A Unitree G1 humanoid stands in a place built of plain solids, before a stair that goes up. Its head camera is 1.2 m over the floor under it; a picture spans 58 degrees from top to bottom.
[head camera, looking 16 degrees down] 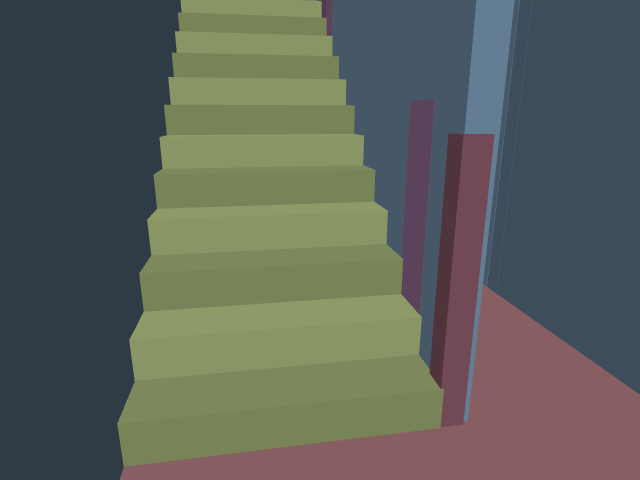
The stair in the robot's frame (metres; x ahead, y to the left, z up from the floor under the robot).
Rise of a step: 0.18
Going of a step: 0.26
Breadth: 1.20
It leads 10 degrees to the left of straight ahead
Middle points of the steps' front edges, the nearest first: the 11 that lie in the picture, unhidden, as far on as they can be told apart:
1.36 0.11 0.18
1.61 0.15 0.36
1.86 0.19 0.54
2.11 0.24 0.72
2.37 0.28 0.91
2.62 0.32 1.09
2.87 0.36 1.27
3.13 0.41 1.45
3.38 0.45 1.63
3.63 0.49 1.81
3.88 0.53 1.99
